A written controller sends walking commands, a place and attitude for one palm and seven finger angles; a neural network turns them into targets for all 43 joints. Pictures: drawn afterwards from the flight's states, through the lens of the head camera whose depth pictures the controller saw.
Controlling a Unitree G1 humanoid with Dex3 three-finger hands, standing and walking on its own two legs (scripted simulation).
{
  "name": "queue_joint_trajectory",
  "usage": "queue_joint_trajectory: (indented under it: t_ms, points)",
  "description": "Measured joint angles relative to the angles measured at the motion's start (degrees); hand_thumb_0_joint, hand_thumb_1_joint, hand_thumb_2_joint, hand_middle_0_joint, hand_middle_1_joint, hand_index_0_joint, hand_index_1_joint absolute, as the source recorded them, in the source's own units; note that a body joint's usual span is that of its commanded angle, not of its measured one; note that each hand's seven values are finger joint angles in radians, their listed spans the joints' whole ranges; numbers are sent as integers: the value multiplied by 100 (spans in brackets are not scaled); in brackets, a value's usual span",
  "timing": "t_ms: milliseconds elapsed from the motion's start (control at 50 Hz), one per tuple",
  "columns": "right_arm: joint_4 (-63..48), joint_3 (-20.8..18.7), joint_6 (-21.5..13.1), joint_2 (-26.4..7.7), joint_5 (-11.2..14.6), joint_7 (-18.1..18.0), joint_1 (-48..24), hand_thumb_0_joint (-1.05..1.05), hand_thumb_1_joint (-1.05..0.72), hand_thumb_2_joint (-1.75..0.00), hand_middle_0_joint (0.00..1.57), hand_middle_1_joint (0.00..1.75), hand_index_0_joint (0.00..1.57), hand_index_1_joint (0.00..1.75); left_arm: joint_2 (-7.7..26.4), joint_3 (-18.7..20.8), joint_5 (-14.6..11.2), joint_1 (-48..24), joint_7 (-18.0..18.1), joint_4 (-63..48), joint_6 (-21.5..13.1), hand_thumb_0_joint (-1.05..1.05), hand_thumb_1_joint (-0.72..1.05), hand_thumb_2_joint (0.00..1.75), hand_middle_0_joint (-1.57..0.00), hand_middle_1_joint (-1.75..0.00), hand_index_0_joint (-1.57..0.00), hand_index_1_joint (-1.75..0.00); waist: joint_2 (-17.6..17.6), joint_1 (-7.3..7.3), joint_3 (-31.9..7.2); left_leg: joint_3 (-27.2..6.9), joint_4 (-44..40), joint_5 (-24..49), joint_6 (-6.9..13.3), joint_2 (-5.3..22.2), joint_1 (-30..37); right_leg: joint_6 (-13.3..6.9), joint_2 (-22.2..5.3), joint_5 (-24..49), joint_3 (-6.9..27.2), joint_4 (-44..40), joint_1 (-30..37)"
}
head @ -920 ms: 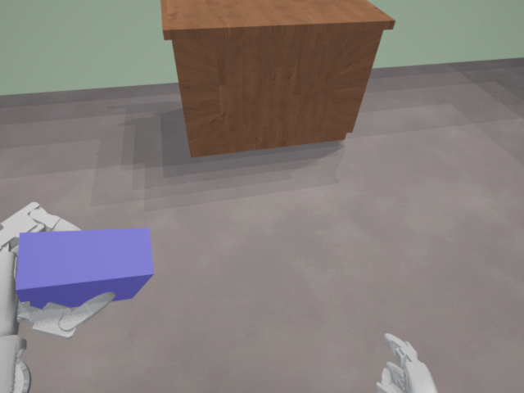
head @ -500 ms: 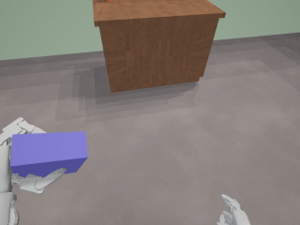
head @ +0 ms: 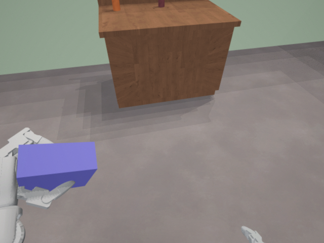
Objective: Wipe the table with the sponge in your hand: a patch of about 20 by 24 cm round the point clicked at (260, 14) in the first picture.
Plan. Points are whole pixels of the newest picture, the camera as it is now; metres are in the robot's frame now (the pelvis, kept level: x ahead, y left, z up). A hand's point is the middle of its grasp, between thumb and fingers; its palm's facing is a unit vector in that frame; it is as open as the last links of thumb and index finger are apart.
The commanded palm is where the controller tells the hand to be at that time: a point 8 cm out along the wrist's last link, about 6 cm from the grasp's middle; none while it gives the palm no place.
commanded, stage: walk to a spot facing it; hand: left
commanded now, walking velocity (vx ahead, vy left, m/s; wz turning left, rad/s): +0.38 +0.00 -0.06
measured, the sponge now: (68, 167) +0.23 +0.20 +0.15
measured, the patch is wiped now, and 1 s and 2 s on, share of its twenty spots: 0.00 0.00 0.00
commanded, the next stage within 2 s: none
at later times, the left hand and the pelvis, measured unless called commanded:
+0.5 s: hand (79, 105) +0.37 +0.22 +0.19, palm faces +0.32 -0.84 -0.43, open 9.7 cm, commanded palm +0.32 +0.26 +0.19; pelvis +0.14 +0.00 +0.01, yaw -4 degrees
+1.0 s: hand (123, 65) +0.54 +0.14 +0.20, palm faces +0.34 -0.78 -0.52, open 9.7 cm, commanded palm +0.48 +0.19 +0.19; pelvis +0.31 -0.08 +0.01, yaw -2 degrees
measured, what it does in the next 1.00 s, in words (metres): walks ahead: left foot, then right foot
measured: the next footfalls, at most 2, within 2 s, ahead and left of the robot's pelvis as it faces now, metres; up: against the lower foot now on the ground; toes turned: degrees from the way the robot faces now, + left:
left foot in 0.22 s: +0.14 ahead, +0.14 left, +0.00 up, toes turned +9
right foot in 0.60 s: +0.29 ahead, -0.14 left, +0.00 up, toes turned -15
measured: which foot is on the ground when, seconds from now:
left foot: up 0.00-0.20, down 0.22-0.62, up 0.64-1.00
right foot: down 0.00-0.24, up 0.26-0.58, down 0.60-1.00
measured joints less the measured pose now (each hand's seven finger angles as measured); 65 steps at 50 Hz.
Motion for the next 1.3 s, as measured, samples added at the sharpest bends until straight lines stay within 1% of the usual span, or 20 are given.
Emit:
queue_joint_trajectory:
  t_ms: [40,80,200,240,280,360,440,540,600,640,680,720,800,920,1000,1080,1140,1200,1240,1300]
  points:
    - [94,3,52,-76,-14,20,-30,1,-90,-89,20,30,20,30,-90,-81,17,15,-30,37,-44,-1,-45,97,-80,-132,-80,-132,-66,25,39,117,449,154,-31,5,-254,15,-44,-20,18,-222,147]
    - [89,-4,92,-112,-19,22,-62,1,-90,-89,20,30,20,30,-58,-64,18,113,-51,-40,-78,-1,-45,97,-80,-132,-80,-132,-161,20,89,278,203,332,-36,76,-322,51,-81,55,54,-463,273]
    - [-209,-107,15,-197,-29,-38,-114,1,-90,-90,20,30,20,30,268,221,-63,213,40,-610,-186,-1,-45,97,-81,-132,-80,-132,-335,41,313,673,-2013,917,29,172,341,171,-109,-177,78,-474,463]
    - [-305,-155,-31,-187,-12,-70,-219,1,-90,-90,20,30,20,30,324,369,-117,221,109,-781,-209,-1,-45,97,-81,-132,-80,-132,-413,76,391,809,-2270,1384,97,123,568,210,-166,-491,197,143,300]
    - [-317,-173,-43,-63,5,-70,-400,1,-90,-90,20,30,20,30,333,461,-121,143,156,-711,-224,-1,-45,97,-81,-132,-80,-132,-478,102,457,955,-2023,1147,107,136,660,225,-169,-972,311,1398,-134]
    - [-307,-61,-153,208,22,25,-493,1,-90,-90,19,30,20,30,332,402,-81,-14,98,-506,-86,-1,-45,97,-81,-132,-80,-132,-304,0,347,920,-2242,948,49,281,944,323,-197,-881,82,2905,-1008]
    - [-355,84,-229,394,30,105,-391,1,-90,-89,20,30,20,30,232,295,-61,124,42,-719,-37,-1,-45,97,-81,-132,-80,-132,-174,33,316,983,-2642,945,-81,418,1312,411,-452,-309,-146,2446,-1460]
    - [-331,135,-258,473,-5,87,-209,1,-90,-89,20,30,21,30,306,340,-73,304,-29,-769,-94,-1,-45,97,-81,-132,-80,-132,1,59,384,1024,-2851,752,-318,563,1733,449,-519,35,-450,989,-1270]
    - [-316,101,-214,426,15,63,-130,1,-90,-89,20,30,21,30,499,474,-88,237,-39,-683,-73,-1,-45,97,-81,-132,-80,-132,106,60,462,940,-2272,286,-393,730,1726,389,-347,282,-712,-10,-748]
    - [-197,27,-125,305,56,69,-254,1,-90,-89,20,30,21,30,504,478,-49,7,-49,-613,-25,-1,-45,98,-81,-132,-80,-132,192,64,600,688,-918,-120,-158,825,1258,-5,-293,554,-802,230,-733]
    - [13,-54,8,121,56,86,-507,1,-90,-89,20,30,21,30,339,402,-65,-194,-76,-531,4,-1,-45,98,-81,-132,-80,-132,208,52,763,245,756,-265,-40,533,565,-198,-308,131,-806,543,-703]
    - [96,-132,103,-32,61,122,-669,1,-90,-89,20,30,20,30,218,369,-92,-158,-111,-525,0,-1,-45,98,-81,-132,-80,-132,162,26,830,132,1808,-41,-46,302,-26,-226,-298,-39,-755,459,-545]
    - [-22,-256,214,-228,42,135,-776,1,-90,-89,20,30,20,30,248,420,-94,328,-137,-731,-134,-1,-45,98,-81,-132,-80,-132,91,-151,805,167,2434,607,-164,248,-1029,-231,-213,11,-784,-74,-142]
    - [-281,-390,270,-330,25,133,-581,1,-91,-90,19,30,20,30,526,631,-148,602,-56,-1021,-299,-1,-45,98,-81,-132,-80,-132,-141,-121,700,489,559,1148,-172,404,-1355,-221,-190,-41,-814,-708,448]
    - [-401,-402,241,-311,52,115,-376,1,-91,-90,19,30,20,30,523,667,-170,526,43,-1039,-308,-1,-45,98,-81,-132,-80,-132,-245,-19,615,805,-835,1223,-87,361,-957,-143,-235,-298,-831,-792,816]
    - [-469,-335,196,-203,60,65,-234,1,-91,-90,19,30,20,30,395,588,-169,390,133,-996,-225,-1,-45,98,-81,-132,-80,-132,-415,127,492,1203,-1942,1434,40,90,-200,-4,-391,-807,-738,-402,1049]
    - [-489,-300,127,-95,35,7,-362,1,-91,-90,19,30,20,30,324,539,-180,122,178,-885,-215,-1,-45,98,-81,-132,-80,-132,-418,109,467,1240,-2116,1671,319,-46,249,160,-507,-1239,-501,1257,606]
    - [-386,-148,97,196,21,69,-617,1,-91,-90,19,30,20,30,419,457,-157,-415,102,-495,-143,-1,-45,98,-81,-132,-80,-132,-457,-18,547,1118,-1755,1284,300,-36,293,275,-314,-1393,41,3172,-298]
    - [-377,-34,58,354,34,135,-695,1,-91,-90,19,30,20,30,476,461,-150,-531,31,-454,-67,-1,-45,98,-81,-132,-80,-132,-393,-77,558,1008,-1832,1253,246,34,364,340,-345,-1237,109,3541,-846]
    - [-419,64,-57,498,54,205,-655,1,-90,-89,20,30,20,30,474,540,-178,-260,-14,-758,-135,-1,-45,98,-81,-132,-80,-132,-227,-70,582,894,-2060,1276,150,187,500,394,-572,-778,50,2915,-1307]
